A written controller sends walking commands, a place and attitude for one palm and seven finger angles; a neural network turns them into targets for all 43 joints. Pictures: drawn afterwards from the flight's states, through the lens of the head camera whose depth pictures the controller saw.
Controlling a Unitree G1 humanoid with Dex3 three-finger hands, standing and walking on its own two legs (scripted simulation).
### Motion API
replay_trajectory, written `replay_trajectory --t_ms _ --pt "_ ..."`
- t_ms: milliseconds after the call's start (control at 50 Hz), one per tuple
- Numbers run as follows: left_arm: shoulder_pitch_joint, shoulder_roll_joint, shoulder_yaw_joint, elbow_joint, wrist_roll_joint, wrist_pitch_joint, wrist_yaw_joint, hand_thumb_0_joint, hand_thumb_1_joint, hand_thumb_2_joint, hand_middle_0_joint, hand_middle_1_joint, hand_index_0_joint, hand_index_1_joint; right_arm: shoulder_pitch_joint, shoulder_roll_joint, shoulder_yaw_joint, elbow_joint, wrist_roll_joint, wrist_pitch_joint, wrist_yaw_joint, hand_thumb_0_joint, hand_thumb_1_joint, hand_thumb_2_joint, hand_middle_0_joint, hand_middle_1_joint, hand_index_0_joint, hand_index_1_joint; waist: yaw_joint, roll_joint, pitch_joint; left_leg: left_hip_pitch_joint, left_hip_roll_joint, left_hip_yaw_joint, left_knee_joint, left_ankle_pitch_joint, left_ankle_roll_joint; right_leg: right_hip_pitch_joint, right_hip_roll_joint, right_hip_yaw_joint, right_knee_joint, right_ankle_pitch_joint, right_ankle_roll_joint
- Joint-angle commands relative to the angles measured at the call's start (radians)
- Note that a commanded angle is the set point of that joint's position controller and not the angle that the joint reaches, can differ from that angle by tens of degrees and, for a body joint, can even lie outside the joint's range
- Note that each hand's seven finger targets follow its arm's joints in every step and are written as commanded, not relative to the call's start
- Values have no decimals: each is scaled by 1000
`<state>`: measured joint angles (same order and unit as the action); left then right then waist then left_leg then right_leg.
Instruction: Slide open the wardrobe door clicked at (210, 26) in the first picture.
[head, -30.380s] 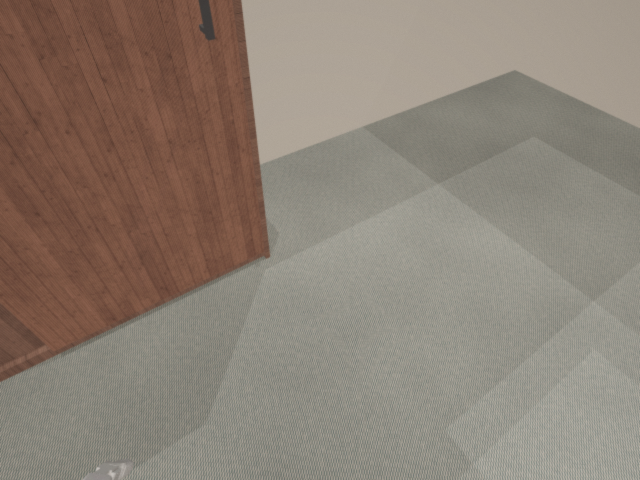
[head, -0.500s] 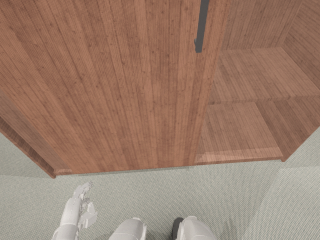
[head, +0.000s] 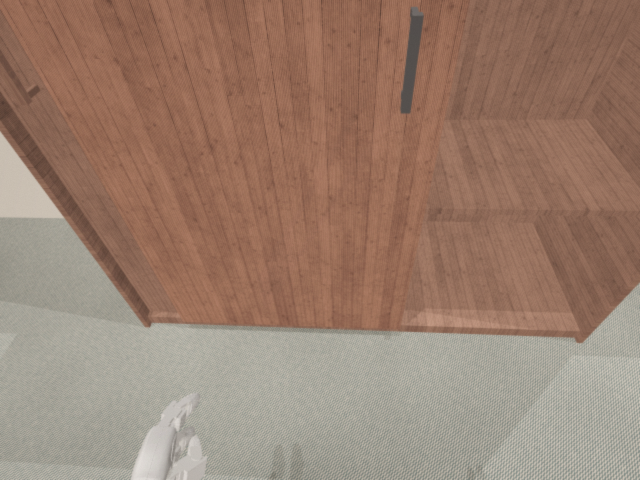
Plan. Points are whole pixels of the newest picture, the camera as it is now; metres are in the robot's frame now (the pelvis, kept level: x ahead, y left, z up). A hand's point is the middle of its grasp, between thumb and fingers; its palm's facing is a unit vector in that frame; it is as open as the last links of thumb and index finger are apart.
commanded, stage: stop stepping back and stand still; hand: right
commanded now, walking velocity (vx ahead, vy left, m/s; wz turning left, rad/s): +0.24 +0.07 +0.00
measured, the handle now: (409, 62) +0.71 -0.10 +0.20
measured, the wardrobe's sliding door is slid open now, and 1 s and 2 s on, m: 0.60 0.60 0.60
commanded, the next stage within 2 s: let the arm hang, fingers relaxed in 0.76 s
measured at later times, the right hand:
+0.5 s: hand out of the picture +0.25 -0.27 +0.17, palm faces +0.42 +0.78 -0.46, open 7.4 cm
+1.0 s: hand (560, 399) +0.25 -0.28 -0.03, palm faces +0.13 +0.89 -0.44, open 7.4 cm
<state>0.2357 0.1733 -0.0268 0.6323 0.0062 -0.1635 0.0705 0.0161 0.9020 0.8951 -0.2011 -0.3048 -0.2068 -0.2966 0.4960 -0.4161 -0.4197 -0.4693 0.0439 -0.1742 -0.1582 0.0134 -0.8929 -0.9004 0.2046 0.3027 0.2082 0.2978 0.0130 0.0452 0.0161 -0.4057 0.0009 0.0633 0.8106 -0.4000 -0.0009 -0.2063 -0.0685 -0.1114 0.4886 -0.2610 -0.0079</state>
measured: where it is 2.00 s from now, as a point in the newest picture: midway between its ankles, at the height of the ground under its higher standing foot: outside the picture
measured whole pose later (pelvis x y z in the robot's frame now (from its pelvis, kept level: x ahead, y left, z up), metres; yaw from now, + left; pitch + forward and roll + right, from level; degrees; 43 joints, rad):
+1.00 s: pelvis +0.03 -0.02 -0.01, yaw +0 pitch +2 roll +0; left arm 0.11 0.30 0.01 0.77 0.01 -0.02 -0.01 0.01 0.90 0.90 -0.20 -0.30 -0.21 -0.30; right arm 0.23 -0.36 -0.12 0.33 -0.02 -0.01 -0.04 0.00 -0.90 -0.90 0.20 0.30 0.20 0.30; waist 0.00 -0.06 -0.04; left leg -0.32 0.03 0.05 0.61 -0.32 -0.01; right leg -0.34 0.00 -0.06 0.62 -0.31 -0.03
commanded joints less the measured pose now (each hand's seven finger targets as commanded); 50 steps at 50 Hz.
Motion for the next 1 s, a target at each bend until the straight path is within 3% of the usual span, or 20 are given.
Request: replay_trajectory --t_ms 0,20,40,60,80,100,160,200,220,240,280,360,420,440,520,580,820,840,900,980 --pt "-119 166 60 -161 4 -29 21 0 900 900 -200 -300 -200 -300 -9 -203 -131 -199 -3 -69 -26 0 -900 -900 200 300 200 300 -19 -254 -34 226 -27 79 -249 3 20 -173 -180 143 -207 -376 -77" --pt "-120 166 64 -163 7 -16 23 0 900 900 -200 -300 -200 -300 -4 -194 -129 -180 -5 -63 -30 0 -900 -900 200 300 200 300 -23 -212 -46 324 -29 60 -310 -22 42 -250 -147 116 -113 -417 -64" --pt "-115 167 70 -164 11 -4 23 0 900 900 -200 -300 -200 -300 -12 -207 -140 -167 -10 -59 -33 0 -900 -900 200 300 200 300 -25 -109 -50 381 45 -82 -362 -103 100 -359 -85 66 75 -443 -47" --pt "-106 150 72 -168 11 1 22 0 900 900 -200 -300 -200 -300 -21 -236 -163 -161 -9 -57 -36 0 -900 -900 200 300 200 300 -27 104 -42 381 212 -405 -497 -249 197 -480 3 21 311 -372 -21" --pt "-105 149 69 -162 9 -5 20 0 900 900 -200 -300 -200 -300 -81 -264 -184 -200 5 -69 -41 0 -900 -900 200 300 200 300 -20 182 -38 288 352 -580 -586 -173 260 -445 19 24 517 -271 2" --pt "-112 144 64 -138 13 -10 10 0 900 900 -200 -300 -200 -300 -135 -248 -183 -225 2 -84 -44 0 -900 -900 200 300 200 300 -18 138 -100 310 367 -578 -584 -157 278 -447 8 67 609 -277 10" --pt "-91 141 65 -112 0 -3 4 0 900 900 -200 -300 -200 -300 -69 -187 -144 -211 7 -65 -36 0 -900 -900 200 300 200 300 2 100 -64 59 278 -335 -468 -122 199 -151 -30 79 338 -219 -11" --pt "-106 154 58 -100 7 -8 21 0 900 900 -200 -300 -200 -300 -95 -174 -123 -242 7 -74 -31 0 -900 -900 200 300 200 300 27 -91 -35 -52 134 -120 -230 -97 108 40 -1 83 14 -145 -22" --pt "-130 193 65 -117 12 -17 24 0 900 900 -200 -300 -200 -300 -113 -166 -116 -287 8 -88 -26 0 -900 -900 200 300 200 300 9 -391 -12 -151 11 -35 -6 -147 37 38 -158 376 -173 -286 -84" --pt "-145 188 63 -137 13 -20 20 0 900 900 -200 -300 -200 -300 -130 -184 -127 -299 -2 -98 -29 0 -900 -900 200 300 200 300 2 -446 17 -117 -39 -26 200 -146 8 -84 -272 546 -331 -427 -145" --pt "-124 156 64 -116 19 -39 7 0 900 900 -200 -300 -200 -300 -137 -214 -152 -277 -16 -101 -20 0 -900 -900 200 300 200 300 -6 -292 49 -70 18 -86 222 -65 5 -167 -242 514 -325 -370 -154" --pt "-108 150 52 -107 5 -63 -4 0 900 900 -200 -300 -200 -300 -28 -194 -149 -261 -14 -99 -31 0 -900 -900 200 300 200 300 -25 -226 -59 190 -2 -3 -285 46 -2 -79 -142 228 -103 105 -83" --pt "-102 146 57 -118 5 -59 -5 0 900 900 -200 -300 -200 -300 -33 -195 -155 -208 -6 -101 -29 0 -900 -900 200 300 200 300 -1 -22 -117 282 156 -256 -379 452 85 -150 -20 101 84 104 -9" --pt "-78 138 56 -91 6 -57 -7 0 900 900 -200 -300 -200 -300 -33 -169 -138 -160 2 -99 -25 0 -900 -900 200 300 200 300 7 -4 -138 233 184 -278 -382 411 93 -110 7 87 91 27 5" --pt "-101 138 57 -105 -8 -27 5 0 900 900 -200 -300 -200 -300 -1 -161 -118 -163 7 -77 -24 0 -900 -900 200 300 200 300 2 -24 -174 242 126 -178 -315 607 49 -1 -28 106 45 283 -11" --pt "-128 146 57 -133 -10 -13 12 0 900 900 -200 -300 -200 -300 -12 -161 -112 -189 2 -74 -20 0 -900 -900 200 300 200 300 -14 -99 -168 246 59 -104 -288 522 12 21 -70 146 -14 420 -25" --pt "-135 156 62 -170 -7 5 31 0 900 900 -200 -300 -200 -300 -27 -153 -98 -169 5 -62 -24 0 -900 -900 200 300 200 300 -17 -86 -139 252 67 -142 -372 454 21 -12 -35 119 -40 241 -16" --pt "-172 345 128 75 -9 -19 -71 0 900 900 -200 -300 -200 -300 -85 -18 308 613 -85 85 113 0 -900 -900 200 300 200 300 39 -60 -100 118 157 -82 -244 601 40 -46 -59 120 131 349 -23" --pt "-103 246 93 46 -1 103 -82 0 900 900 -200 -300 -200 -300 -171 35 327 739 -72 163 143 0 -900 -900 200 300 200 300 11 -8 -106 59 98 -65 -253 222 26 -111 -85 186 36 171 -51" --pt "-98 218 64 81 21 150 -77 0 900 900 -200 -300 -200 -300 -269 34 373 986 -69 176 138 0 -900 -900 200 300 200 300 0 127 -51 131 118 -109 -300 279 36 -150 -38 181 12 150 -46"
